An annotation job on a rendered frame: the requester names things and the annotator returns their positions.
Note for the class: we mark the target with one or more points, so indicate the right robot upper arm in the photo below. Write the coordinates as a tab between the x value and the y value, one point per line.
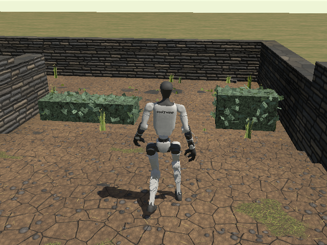
183	117

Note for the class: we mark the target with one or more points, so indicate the right robot forearm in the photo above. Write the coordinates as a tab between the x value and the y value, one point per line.
189	139

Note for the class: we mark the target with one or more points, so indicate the right robot foot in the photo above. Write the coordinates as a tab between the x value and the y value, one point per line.
179	196

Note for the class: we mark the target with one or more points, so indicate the left robot forearm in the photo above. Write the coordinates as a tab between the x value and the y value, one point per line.
139	132

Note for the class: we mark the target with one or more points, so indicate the right robot shin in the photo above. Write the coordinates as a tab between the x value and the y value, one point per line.
177	178

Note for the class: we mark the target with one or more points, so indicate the left robot upper arm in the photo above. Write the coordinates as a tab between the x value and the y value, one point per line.
146	114

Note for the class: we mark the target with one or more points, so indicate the robot left hand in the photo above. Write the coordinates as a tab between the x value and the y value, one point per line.
136	143

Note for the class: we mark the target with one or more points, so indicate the robot right hand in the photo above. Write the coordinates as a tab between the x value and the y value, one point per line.
192	154

